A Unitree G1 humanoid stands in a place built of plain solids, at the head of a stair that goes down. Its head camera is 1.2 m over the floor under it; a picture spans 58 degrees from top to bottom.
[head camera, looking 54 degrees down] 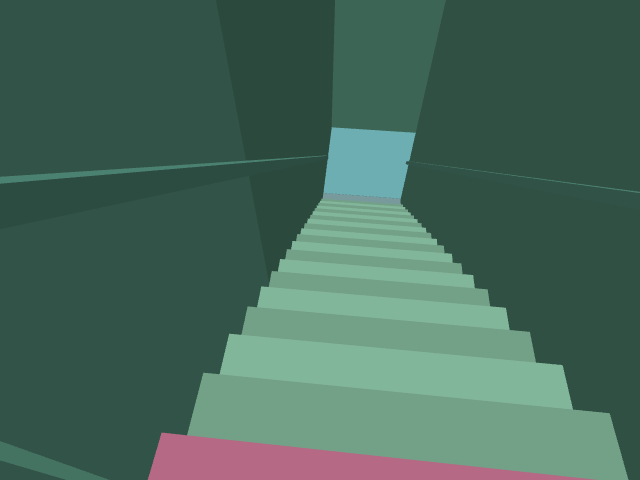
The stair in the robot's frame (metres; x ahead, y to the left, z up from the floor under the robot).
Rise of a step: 0.21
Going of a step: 0.23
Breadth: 1.30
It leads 6 degrees to the right of straight ahead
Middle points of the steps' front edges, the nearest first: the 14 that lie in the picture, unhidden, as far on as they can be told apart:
0.19 -0.24 0.00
0.42 -0.26 -0.21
0.65 -0.28 -0.42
0.88 -0.31 -0.64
1.11 -0.33 -0.85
1.34 -0.35 -1.06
1.58 -0.37 -1.27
1.81 -0.40 -1.49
2.04 -0.42 -1.70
2.27 -0.44 -1.91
2.50 -0.47 -2.13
2.73 -0.49 -2.34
2.96 -0.51 -2.55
3.19 -0.53 -2.76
